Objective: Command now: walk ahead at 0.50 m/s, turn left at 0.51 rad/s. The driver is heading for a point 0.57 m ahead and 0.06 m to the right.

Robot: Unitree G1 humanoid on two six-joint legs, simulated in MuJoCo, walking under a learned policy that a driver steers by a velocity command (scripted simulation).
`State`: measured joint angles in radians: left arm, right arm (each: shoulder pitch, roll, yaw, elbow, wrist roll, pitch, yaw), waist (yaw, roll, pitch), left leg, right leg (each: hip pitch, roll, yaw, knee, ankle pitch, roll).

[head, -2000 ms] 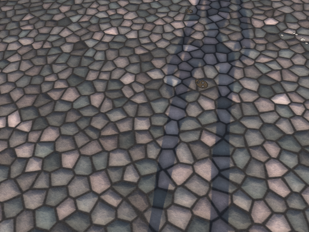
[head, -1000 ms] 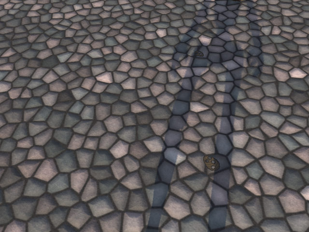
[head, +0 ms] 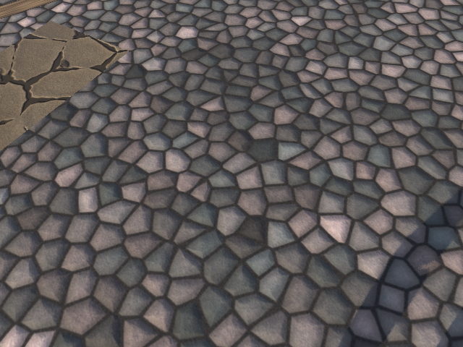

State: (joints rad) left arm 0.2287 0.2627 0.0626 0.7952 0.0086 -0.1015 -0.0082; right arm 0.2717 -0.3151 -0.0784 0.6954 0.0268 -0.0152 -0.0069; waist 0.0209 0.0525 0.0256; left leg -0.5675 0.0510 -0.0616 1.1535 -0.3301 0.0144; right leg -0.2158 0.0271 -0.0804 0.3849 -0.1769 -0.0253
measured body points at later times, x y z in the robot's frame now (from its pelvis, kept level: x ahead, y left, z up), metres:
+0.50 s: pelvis +0.27 +0.07 +0.00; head +0.29 +0.09 +0.45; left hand +0.35 +0.36 -0.12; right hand +0.39 -0.19 -0.10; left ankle +0.28 +0.16 -0.74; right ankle +0.29 -0.10 -0.65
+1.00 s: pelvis +0.50 +0.03 -0.01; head +0.54 +0.02 +0.44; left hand +0.67 +0.27 -0.12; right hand +0.58 -0.26 -0.14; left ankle +0.47 +0.19 -0.68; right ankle +0.57 -0.06 -0.74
